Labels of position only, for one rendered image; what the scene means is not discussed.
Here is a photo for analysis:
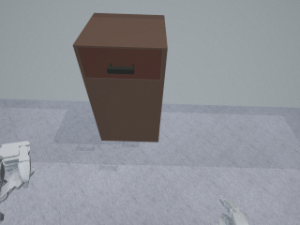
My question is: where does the cabinet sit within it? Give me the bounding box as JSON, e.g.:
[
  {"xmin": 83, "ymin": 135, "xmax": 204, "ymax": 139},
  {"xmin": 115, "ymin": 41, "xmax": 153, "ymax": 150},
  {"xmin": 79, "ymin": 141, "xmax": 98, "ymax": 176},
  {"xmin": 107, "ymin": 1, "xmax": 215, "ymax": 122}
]
[{"xmin": 72, "ymin": 13, "xmax": 168, "ymax": 143}]

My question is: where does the handle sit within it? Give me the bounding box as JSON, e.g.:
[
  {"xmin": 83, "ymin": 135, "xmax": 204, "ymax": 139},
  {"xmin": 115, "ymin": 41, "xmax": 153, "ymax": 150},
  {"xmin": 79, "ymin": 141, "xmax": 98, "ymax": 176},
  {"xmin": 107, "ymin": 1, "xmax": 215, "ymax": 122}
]
[{"xmin": 107, "ymin": 63, "xmax": 134, "ymax": 75}]

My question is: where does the robot left hand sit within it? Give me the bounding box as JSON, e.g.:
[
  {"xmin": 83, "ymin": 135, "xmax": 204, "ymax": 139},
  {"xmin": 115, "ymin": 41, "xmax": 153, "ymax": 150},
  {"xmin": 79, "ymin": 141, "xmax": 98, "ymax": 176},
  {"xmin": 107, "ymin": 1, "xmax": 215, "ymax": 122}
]
[{"xmin": 0, "ymin": 141, "xmax": 35, "ymax": 203}]

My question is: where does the drawer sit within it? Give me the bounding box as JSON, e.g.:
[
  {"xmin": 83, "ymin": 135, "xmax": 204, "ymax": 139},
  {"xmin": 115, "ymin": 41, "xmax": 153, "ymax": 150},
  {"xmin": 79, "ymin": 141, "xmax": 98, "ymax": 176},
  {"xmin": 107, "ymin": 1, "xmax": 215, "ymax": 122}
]
[{"xmin": 79, "ymin": 47, "xmax": 162, "ymax": 80}]

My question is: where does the robot right hand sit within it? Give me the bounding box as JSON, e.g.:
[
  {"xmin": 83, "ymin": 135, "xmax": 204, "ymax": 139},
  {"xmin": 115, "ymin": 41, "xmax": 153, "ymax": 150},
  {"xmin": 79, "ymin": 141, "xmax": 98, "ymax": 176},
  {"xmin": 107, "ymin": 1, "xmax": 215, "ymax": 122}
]
[{"xmin": 217, "ymin": 196, "xmax": 249, "ymax": 225}]

